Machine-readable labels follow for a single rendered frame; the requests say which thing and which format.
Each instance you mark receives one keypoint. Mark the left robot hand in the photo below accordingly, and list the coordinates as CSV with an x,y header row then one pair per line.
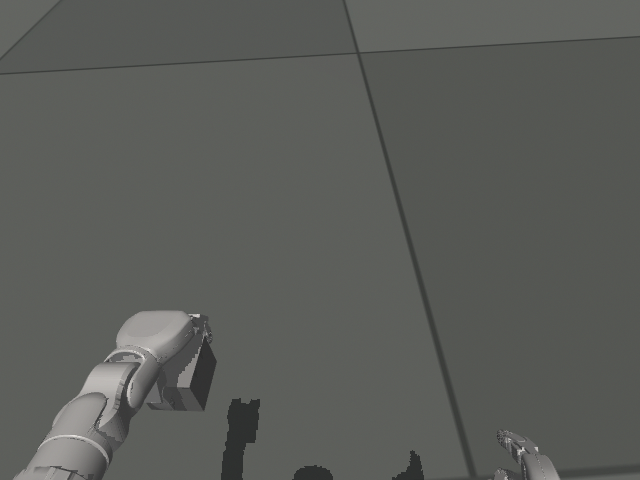
x,y
163,333

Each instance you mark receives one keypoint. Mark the cube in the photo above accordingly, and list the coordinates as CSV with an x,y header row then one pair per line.
x,y
189,375

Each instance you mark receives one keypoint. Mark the right robot hand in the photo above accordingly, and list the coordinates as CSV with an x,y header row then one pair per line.
x,y
533,465

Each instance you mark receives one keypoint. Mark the left robot arm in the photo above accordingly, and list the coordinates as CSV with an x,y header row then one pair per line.
x,y
91,427

